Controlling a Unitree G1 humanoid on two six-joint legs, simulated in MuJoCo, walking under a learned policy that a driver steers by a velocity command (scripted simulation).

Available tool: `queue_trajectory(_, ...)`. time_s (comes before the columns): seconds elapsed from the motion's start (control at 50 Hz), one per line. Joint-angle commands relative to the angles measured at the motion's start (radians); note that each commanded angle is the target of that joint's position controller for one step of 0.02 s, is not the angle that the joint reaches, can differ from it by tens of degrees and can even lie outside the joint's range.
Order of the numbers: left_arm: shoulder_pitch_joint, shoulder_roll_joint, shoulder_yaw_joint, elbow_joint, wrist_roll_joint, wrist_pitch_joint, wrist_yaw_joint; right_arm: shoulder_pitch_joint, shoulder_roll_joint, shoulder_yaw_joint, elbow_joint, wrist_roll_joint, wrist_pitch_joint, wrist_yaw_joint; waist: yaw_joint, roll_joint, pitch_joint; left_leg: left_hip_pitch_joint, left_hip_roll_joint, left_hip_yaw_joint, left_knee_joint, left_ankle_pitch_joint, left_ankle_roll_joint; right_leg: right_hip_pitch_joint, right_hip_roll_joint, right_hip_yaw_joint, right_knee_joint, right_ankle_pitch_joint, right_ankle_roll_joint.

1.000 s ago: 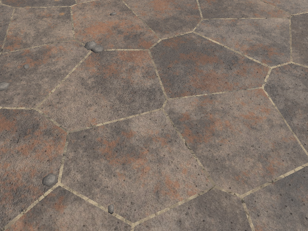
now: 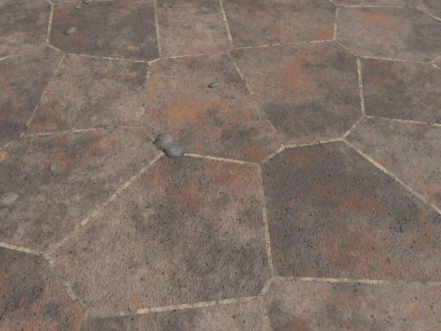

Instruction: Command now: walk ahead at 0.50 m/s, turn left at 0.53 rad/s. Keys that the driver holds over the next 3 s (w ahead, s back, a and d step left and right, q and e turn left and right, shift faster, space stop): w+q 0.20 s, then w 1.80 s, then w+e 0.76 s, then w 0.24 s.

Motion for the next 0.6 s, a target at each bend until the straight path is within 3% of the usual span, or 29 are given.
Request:
queue_trajectory(0.02, -0.004, 0.172, 0.036, -0.051, -0.012, 0.003, 0.01, -0.124, -0.017, 0.01, -0.101, -0.001, -0.011, 0.023, 0.013, -0.051, 0.094, -0.031, -0.004, 0.047, -0.09, 0.008, 0.012, -0.005, -0.308, 0.063, -0.086, 0.324, -0.128)
queue_trajectory(0.06, 0.012, 0.184, 0.041, -0.047, -0.022, 0.019, 0.008, -0.154, -0.025, 0.01, -0.132, 0.001, -0.009, 0.036, 0.011, -0.063, 0.098, -0.032, -0.022, 0.078, -0.124, -0.067, 0.032, 0.066, -0.328, 0.042, -0.033, 0.421, -0.117)
queue_trajectory(0.1, -0.012, 0.211, 0.05, -0.059, -0.03, 0.032, 0.01, -0.126, -0.054, -0.003, -0.15, 0.002, -0.005, 0.044, -0.028, -0.097, 0.054, 0.069, -0.077, 0.132, -0.136, -0.164, 0.066, 0.099, -0.333, 0.011, 0.075, 0.726, -0.096)
queue_trajectory(0.12, -0.025, 0.226, 0.054, -0.065, -0.035, 0.039, 0.013, -0.07, -0.079, -0.016, -0.146, 0.004, -0.002, 0.044, -0.068, -0.119, 0.011, 0.158, -0.117, 0.161, -0.132, -0.216, 0.088, 0.103, -0.33, 0.0, 0.175, 0.892, -0.085)
queue_trajectory(0.14, -0.045, 0.235, 0.055, -0.072, -0.039, 0.047, 0.013, 0.046, -0.118, -0.038, -0.122, 0.008, -0.001, 0.042, -0.138, -0.118, -0.052, 0.313, -0.162, 0.181, -0.166, -0.217, 0.117, 0.074, -0.31, -0.017, 0.342, 0.978, -0.068)
queue_trajectory(0.16, -0.054, 0.225, 0.049, -0.08, -0.038, 0.048, 0.013, 0.216, -0.184, -0.075, -0.077, 0.011, 0.001, 0.027, -0.223, -0.082, -0.14, 0.585, -0.191, 0.147, -0.238, -0.156, 0.158, -0.061, -0.267, -0.031, 0.584, 0.862, -0.027)
queue_trajectory(0.18, -0.027, 0.127, 0.022, -0.116, 0.0, 0.036, 0.01, 0.298, -0.292, -0.103, -0.054, 0.011, 0.009, 0.004, -0.197, 0.126, -0.205, 0.873, 0.025, -0.223, -0.268, -0.178, 0.246, -0.409, -0.17, -0.028, 0.934, 0.231, 0.027)
queue_trajectory(0.2, 0.003, 0.059, -0.006, -0.164, -0.008, -0.008, -0.005, 0.26, -0.322, -0.094, -0.092, 0.001, -0.01, 0.012, -0.12, 0.22, -0.346, 1.078, 0.211, -0.789, -0.452, -0.338, 0.425, -0.708, 0.023, 0.205, 1.183, -0.359, 0.057)
queue_trajectory(0.22, -0.116, 0.141, 0.011, -0.18, -0.052, -0.043, -0.02, 0.268, -0.222, -0.062, -0.091, -0.008, -0.023, 0.019, -0.179, 0.083, -0.306, 1.067, 0.205, -0.722, -0.517, -0.32, 0.363, -0.82, -0.034, 0.325, 1.212, -0.301, 0.029)
queue_trajectory(0.24, -0.138, 0.144, 0.011, -0.181, -0.069, -0.058, -0.026, 0.232, -0.171, -0.048, -0.082, -0.008, -0.034, 0.018, -0.157, 0.056, -0.194, 0.949, 0.175, -0.551, -0.507, -0.244, 0.318, -0.841, -0.083, 0.308, 1.15, -0.209, 0.001)
queue_trajectory(0.26, -0.131, 0.136, 0.012, -0.16, -0.051, -0.06, -0.018, 0.152, -0.137, -0.037, -0.096, -0.006, -0.04, 0.018, -0.109, -0.027, -0.126, 0.794, 0.13, -0.422, -0.505, -0.145, 0.277, -0.779, -0.134, 0.304, 1.06, -0.131, -0.003)
queue_trajectory(0.28, -0.121, 0.15, 0.023, -0.145, -0.032, -0.05, -0.013, 0.09, -0.097, -0.023, -0.109, -0.012, -0.043, 0.014, -0.076, -0.018, -0.088, 0.677, 0.094, -0.33, -0.518, -0.041, 0.252, -0.707, -0.167, 0.304, 0.983, -0.086, 0.002)
queue_trajectory(0.3, -0.098, 0.15, 0.027, -0.136, -0.028, -0.033, -0.015, 0.068, -0.084, -0.016, -0.118, -0.022, -0.045, 0.011, -0.051, 0.003, -0.082, 0.606, 0.077, -0.291, -0.541, 0.011, 0.244, -0.643, -0.183, 0.308, 0.954, -0.056, 0.007)
queue_trajectory(0.34, -0.091, 0.123, 0.024, -0.134, -0.017, -0.008, -0.015, 0.086, -0.108, -0.019, -0.106, -0.019, -0.054, 0.004, -0.038, -0.002, -0.069, 0.545, 0.063, -0.234, -0.578, 0.103, 0.249, -0.613, -0.184, 0.291, 0.882, -0.017, 0.031)
queue_trajectory(0.38, -0.152, 0.105, 0.018, -0.155, -0.008, 0.003, -0.01, 0.123, -0.133, -0.024, -0.089, -0.016, -0.059, -0.009, -0.051, -0.004, -0.034, 0.534, 0.051, -0.182, -0.605, 0.152, 0.244, -0.661, -0.179, 0.28, 0.776, 0.073, 0.055)
queue_trajectory(0.48, -0.301, 0.077, 0.003, -0.192, -0.016, -0.005, -0.024, 0.184, -0.136, -0.019, -0.054, -0.012, -0.054, -0.025, -0.109, 0.03, 0.012, 0.552, 0.003, -0.089, -0.626, 0.057, 0.18, -0.649, -0.129, 0.252, 0.442, 0.371, 0.056)
queue_trajectory(0.54, -0.372, 0.076, -0.005, -0.213, -0.025, -0.01, -0.037, 0.229, -0.138, -0.019, -0.022, -0.01, -0.054, -0.023, -0.138, 0.043, 0.05, 0.601, 0.034, -0.103, -0.627, -0.016, 0.177, -0.648, -0.107, 0.247, 0.346, 0.408, 0.04)
queue_trajectory(0.6, -0.406, 0.093, -0.005, -0.238, -0.027, -0.021, -0.055, 0.26, -0.143, -0.023, 0.006, -0.007, -0.042, -0.029, -0.139, 0.045, 0.065, 0.731, 0.092, -0.126, -0.57, 0.06, 0.17, -0.701, -0.096, 0.255, 0.29, 0.322, 0.003)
